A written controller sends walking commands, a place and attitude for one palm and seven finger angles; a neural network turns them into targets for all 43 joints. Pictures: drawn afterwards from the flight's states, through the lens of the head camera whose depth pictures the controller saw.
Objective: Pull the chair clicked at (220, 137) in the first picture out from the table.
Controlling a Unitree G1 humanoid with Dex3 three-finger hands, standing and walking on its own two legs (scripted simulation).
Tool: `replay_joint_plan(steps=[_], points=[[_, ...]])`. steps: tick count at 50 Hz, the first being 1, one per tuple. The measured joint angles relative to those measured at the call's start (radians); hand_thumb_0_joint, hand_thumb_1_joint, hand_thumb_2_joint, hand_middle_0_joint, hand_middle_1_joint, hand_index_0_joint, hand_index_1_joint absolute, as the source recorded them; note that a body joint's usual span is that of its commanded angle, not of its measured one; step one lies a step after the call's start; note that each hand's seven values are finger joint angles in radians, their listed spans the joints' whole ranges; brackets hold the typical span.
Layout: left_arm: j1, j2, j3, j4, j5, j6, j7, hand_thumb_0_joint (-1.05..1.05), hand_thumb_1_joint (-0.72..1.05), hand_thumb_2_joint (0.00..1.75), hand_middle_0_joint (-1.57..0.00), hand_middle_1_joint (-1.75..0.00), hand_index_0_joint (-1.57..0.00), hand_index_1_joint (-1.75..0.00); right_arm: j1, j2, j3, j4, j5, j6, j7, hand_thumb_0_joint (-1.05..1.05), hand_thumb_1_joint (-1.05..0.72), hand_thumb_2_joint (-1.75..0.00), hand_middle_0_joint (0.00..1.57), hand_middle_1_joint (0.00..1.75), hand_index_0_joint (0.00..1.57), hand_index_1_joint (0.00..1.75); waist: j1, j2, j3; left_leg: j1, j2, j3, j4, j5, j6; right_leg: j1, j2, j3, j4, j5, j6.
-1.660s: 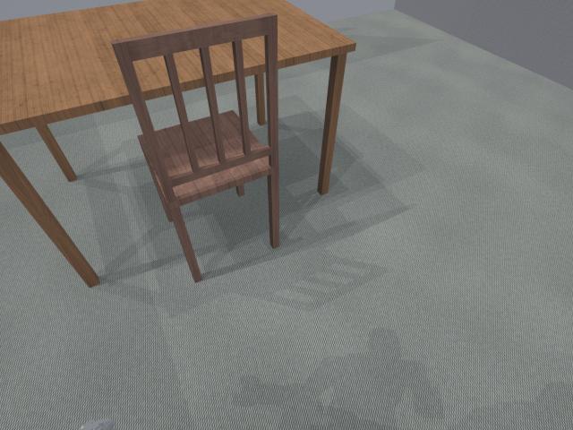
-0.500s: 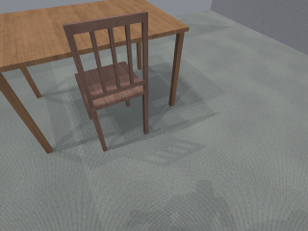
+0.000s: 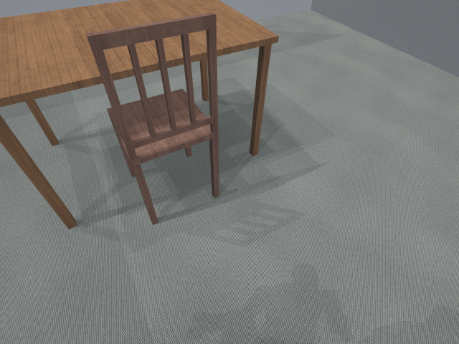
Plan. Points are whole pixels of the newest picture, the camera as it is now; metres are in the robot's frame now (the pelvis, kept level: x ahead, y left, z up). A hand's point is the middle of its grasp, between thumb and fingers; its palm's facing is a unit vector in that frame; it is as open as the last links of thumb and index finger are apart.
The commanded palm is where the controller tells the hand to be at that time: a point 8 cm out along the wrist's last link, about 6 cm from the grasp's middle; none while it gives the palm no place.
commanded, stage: walk to a spot facing it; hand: left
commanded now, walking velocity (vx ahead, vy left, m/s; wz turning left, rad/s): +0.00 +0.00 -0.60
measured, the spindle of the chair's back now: (167, 89) +0.91 +0.29 -0.05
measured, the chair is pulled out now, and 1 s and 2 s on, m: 0.00 0.00 0.00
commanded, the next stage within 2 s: none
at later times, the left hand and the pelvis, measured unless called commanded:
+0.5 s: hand out of the picture +0.04 +0.15 -0.16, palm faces -0.14 -0.97 -0.21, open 7.4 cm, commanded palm none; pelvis +0.01 -0.03 +0.00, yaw -14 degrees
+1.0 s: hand (176, 259) +0.34 +0.16 -0.17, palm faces -0.45 -0.87 -0.19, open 7.4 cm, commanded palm none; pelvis +0.17 +0.01 +0.00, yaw -33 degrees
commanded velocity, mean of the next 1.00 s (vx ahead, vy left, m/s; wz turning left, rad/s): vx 0.25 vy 0.00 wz -0.60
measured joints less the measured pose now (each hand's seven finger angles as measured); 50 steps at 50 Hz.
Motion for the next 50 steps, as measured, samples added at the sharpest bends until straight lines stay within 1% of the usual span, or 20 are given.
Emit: replay_joint_plan(steps=[7, 10, 11, 12, 13, 14, 15, 17, 20, 25, 31, 34, 36, 37, 38, 40, 42, 43, 46, 50], points=[[0.044, -0.042, 0.018, -0.066, 0.004, 0.040, -0.010, 0.01, 0.91, 0.90, -0.20, -0.30, -0.20, -0.30, 0.012, 0.066, -0.018, -0.082, -0.003, 0.022, -0.009, 0.00, -0.90, -0.89, 0.20, 0.30, 0.20, 0.30, 0.003, -0.015, 0.023, -0.061, 0.022, 0.073, 0.116, -0.063, -0.005, -0.116, 0.026, 0.065, 0.169, -0.057, -0.007], [0.062, -0.064, 0.029, -0.093, 0.005, 0.048, -0.017, 0.01, 0.91, 0.90, -0.20, -0.30, -0.20, -0.30, 0.021, 0.089, -0.026, -0.104, -0.004, 0.026, -0.006, 0.00, -0.90, -0.89, 0.20, 0.30, 0.20, 0.30, 0.011, -0.017, 0.043, -0.076, 0.039, 0.113, 0.177, -0.097, -0.012, -0.169, 0.015, 0.021, 0.304, -0.149, 0.000], [0.069, -0.074, 0.033, -0.101, 0.005, 0.048, -0.020, 0.01, 0.91, 0.90, -0.20, -0.30, -0.20, -0.30, 0.025, 0.093, -0.028, -0.109, -0.006, 0.028, -0.005, 0.00, -0.90, -0.89, 0.20, 0.30, 0.20, 0.30, 0.014, -0.010, 0.048, -0.082, 0.050, 0.123, 0.203, -0.112, -0.018, -0.167, 0.012, 0.001, 0.320, -0.172, 0.001], [0.080, -0.085, 0.036, -0.109, 0.007, 0.044, -0.024, 0.01, 0.91, 0.90, -0.20, -0.30, -0.20, -0.30, 0.032, 0.092, -0.030, -0.113, -0.007, 0.031, -0.004, 0.00, -0.90, -0.89, 0.20, 0.30, 0.20, 0.30, 0.016, 0.005, 0.049, -0.095, 0.068, 0.127, 0.243, -0.133, -0.025, -0.156, 0.016, -0.015, 0.300, -0.155, -0.009], [0.090, -0.097, 0.037, -0.115, 0.012, 0.035, -0.025, 0.01, 0.91, 0.90, -0.20, -0.30, -0.20, -0.30, 0.038, 0.091, -0.034, -0.115, -0.006, 0.038, -0.001, 0.00, -0.90, -0.89, 0.20, 0.30, 0.20, 0.30, 0.013, 0.024, 0.047, -0.125, 0.086, 0.119, 0.314, -0.189, -0.028, -0.159, 0.031, -0.026, 0.303, -0.141, -0.033], [0.100, -0.108, 0.037, -0.121, 0.012, 0.027, -0.024, 0.01, 0.91, 0.90, -0.20, -0.30, -0.20, -0.30, 0.047, 0.090, -0.037, -0.114, -0.005, 0.048, 0.001, 0.00, -0.90, -0.89, 0.20, 0.30, 0.20, 0.30, 0.012, 0.034, 0.040, -0.166, 0.085, 0.092, 0.406, -0.250, -0.031, -0.163, 0.040, -0.033, 0.307, -0.141, -0.053], [0.112, -0.119, 0.036, -0.126, 0.011, 0.021, -0.021, 0.01, 0.91, 0.90, -0.20, -0.30, -0.20, -0.30, 0.054, 0.090, -0.039, -0.111, -0.005, 0.057, 0.003, 0.00, -0.90, -0.89, 0.20, 0.30, 0.20, 0.30, 0.016, 0.039, 0.034, -0.208, 0.074, 0.060, 0.500, -0.273, -0.032, -0.159, 0.047, -0.034, 0.295, -0.138, -0.067], [0.137, -0.140, 0.035, -0.129, 0.008, 0.011, -0.017, 0.01, 0.91, 0.90, -0.20, -0.30, -0.20, -0.30, 0.061, 0.087, -0.043, -0.107, -0.008, 0.063, 0.011, 0.00, -0.90, -0.89, 0.20, 0.30, 0.20, 0.30, 0.023, 0.044, 0.025, -0.275, 0.059, 0.021, 0.631, -0.230, -0.035, -0.135, 0.060, -0.024, 0.229, -0.109, -0.078], [0.177, -0.158, 0.033, -0.118, 0.006, -0.004, -0.018, 0.01, 0.91, 0.90, -0.20, -0.30, -0.20, -0.30, 0.072, 0.086, -0.051, -0.115, -0.014, 0.047, 0.021, 0.00, -0.90, -0.89, 0.20, 0.30, 0.20, 0.30, 0.020, 0.036, 0.007, -0.328, 0.058, 0.013, 0.677, -0.143, -0.046, -0.093, 0.068, 0.003, 0.115, -0.051, -0.082], [0.229, -0.167, 0.039, -0.099, 0.007, -0.029, -0.023, 0.01, 0.90, 0.90, -0.20, -0.30, -0.20, -0.30, 0.076, 0.081, -0.064, -0.131, -0.017, 0.027, 0.021, 0.00, -0.90, -0.89, 0.20, 0.30, 0.20, 0.30, 0.023, 0.017, -0.023, -0.355, 0.069, 0.004, 0.628, -0.081, -0.062, -0.049, 0.076, 0.061, 0.002, -0.002, -0.079], [0.258, -0.157, 0.050, -0.086, 0.013, -0.036, -0.021, 0.01, 0.90, 0.90, -0.20, -0.30, -0.20, -0.30, 0.058, 0.082, -0.067, -0.151, -0.013, 0.014, 0.018, 0.00, -0.91, -0.89, 0.20, 0.30, 0.19, 0.30, 0.042, 0.006, -0.042, -0.333, 0.065, -0.008, 0.484, -0.092, -0.064, -0.016, 0.086, 0.124, -0.032, -0.013, -0.062], [0.262, -0.145, 0.057, -0.085, 0.016, -0.032, -0.018, 0.01, 0.90, 0.90, -0.20, -0.30, -0.20, -0.30, 0.045, 0.092, -0.062, -0.167, -0.007, 0.003, 0.017, 0.00, -0.91, -0.89, 0.20, 0.30, 0.19, 0.30, 0.055, -0.005, -0.046, -0.289, 0.046, -0.005, 0.369, -0.117, -0.055, -0.004, 0.086, 0.157, -0.015, -0.043, -0.044], [0.264, -0.134, 0.064, -0.086, 0.014, -0.025, -0.017, 0.01, 0.90, 0.90, -0.20, -0.30, -0.20, -0.30, 0.039, 0.102, -0.054, -0.182, -0.003, -0.013, 0.014, 0.00, -0.91, -0.89, 0.20, 0.30, 0.19, 0.30, 0.058, -0.016, -0.046, -0.227, 0.030, 0.004, 0.243, -0.099, -0.048, -0.006, 0.088, 0.182, 0.030, -0.083, -0.029], [0.269, -0.129, 0.068, -0.090, 0.012, -0.022, -0.018, 0.01, 0.90, 0.90, -0.20, -0.30, -0.20, -0.30, 0.039, 0.103, -0.047, -0.194, -0.001, -0.026, 0.012, 0.00, -0.91, -0.89, 0.20, 0.30, 0.19, 0.30, 0.056, -0.013, -0.048, -0.182, 0.031, 0.006, 0.165, -0.102, -0.040, -0.018, 0.098, 0.194, 0.077, -0.115, -0.023], [0.265, -0.123, 0.074, -0.087, 0.008, -0.017, -0.020, 0.01, 0.90, 0.90, -0.20, -0.30, -0.20, -0.30, 0.036, 0.108, -0.044, -0.201, -0.004, -0.040, 0.008, 0.00, -0.90, -0.89, 0.20, 0.30, 0.20, 0.30, 0.048, -0.018, -0.047, -0.172, 0.030, 0.016, 0.155, -0.073, -0.021, -0.050, 0.099, 0.186, 0.170, -0.172, -0.029], [0.240, -0.104, 0.088, -0.072, 0.009, -0.002, -0.025, 0.01, 0.91, 0.90, -0.20, -0.30, -0.20, -0.30, 0.044, 0.129, -0.034, -0.207, -0.010, -0.053, 0.003, 0.00, -0.90, -0.89, 0.20, 0.30, 0.20, 0.30, 0.038, -0.037, -0.039, -0.150, 0.029, 0.055, 0.191, -0.091, 0.015, -0.142, 0.077, 0.120, 0.416, -0.249, -0.027], [0.208, -0.083, 0.101, -0.066, 0.017, 0.006, -0.035, 0.01, 0.91, 0.90, -0.20, -0.30, -0.20, -0.30, 0.078, 0.150, -0.025, -0.203, -0.013, -0.061, 0.000, 0.00, -0.90, -0.89, 0.20, 0.30, 0.20, 0.30, 0.028, -0.049, -0.039, -0.096, 0.034, 0.087, 0.155, -0.104, 0.029, -0.234, 0.045, 0.046, 0.614, -0.207, -0.021], [0.192, -0.074, 0.106, -0.071, 0.020, 0.007, -0.040, 0.01, 0.91, 0.90, -0.20, -0.30, -0.20, -0.30, 0.099, 0.159, -0.021, -0.195, -0.012, -0.064, -0.002, 0.00, -0.90, -0.89, 0.20, 0.30, 0.20, 0.30, 0.026, -0.052, -0.040, -0.065, 0.037, 0.101, 0.124, -0.099, 0.028, -0.274, 0.027, 0.018, 0.678, -0.165, -0.015], [0.144, -0.058, 0.115, -0.098, 0.024, 0.009, -0.048, 0.01, 0.91, 0.90, -0.20, -0.30, -0.20, -0.30, 0.162, 0.176, -0.017, -0.159, -0.008, -0.073, -0.014, 0.00, -0.91, -0.89, 0.20, 0.30, 0.20, 0.30, 0.021, -0.053, -0.037, 0.016, 0.042, 0.146, 0.041, -0.093, 0.028, -0.379, -0.016, -0.025, 0.779, -0.059, 0.002], [0.082, -0.058, 0.116, -0.128, 0.025, 0.016, -0.050, 0.01, 0.91, 0.90, -0.20, -0.30, -0.19, -0.30, 0.242, 0.170, -0.023, -0.106, -0.006, -0.077, -0.024, 0.00, -0.92, -0.89, 0.20, 0.30, 0.20, 0.30, 0.003, -0.047, -0.023, 0.093, 0.043, 0.203, -0.015, -0.115, 0.031, -0.478, -0.050, -0.041, 0.803, 0.020, 0.015]])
